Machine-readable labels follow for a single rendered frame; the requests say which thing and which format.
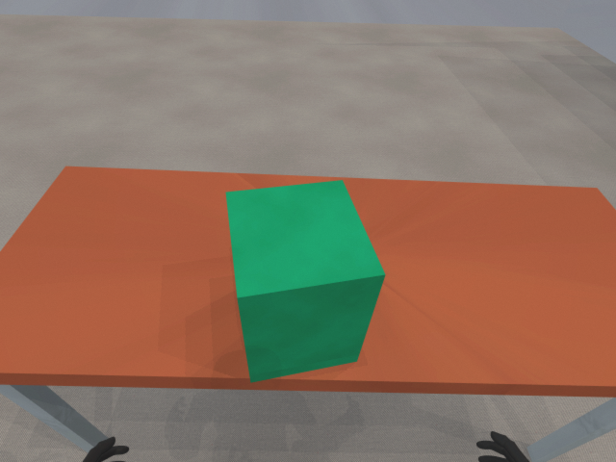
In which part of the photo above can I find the table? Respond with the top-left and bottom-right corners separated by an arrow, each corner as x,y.
0,167 -> 616,462

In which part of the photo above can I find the left robot hand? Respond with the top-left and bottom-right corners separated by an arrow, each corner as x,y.
83,437 -> 129,462

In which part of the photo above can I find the right robot hand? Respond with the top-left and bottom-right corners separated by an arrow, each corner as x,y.
476,431 -> 529,462

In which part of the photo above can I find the carton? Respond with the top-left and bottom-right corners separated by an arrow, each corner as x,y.
226,180 -> 386,383

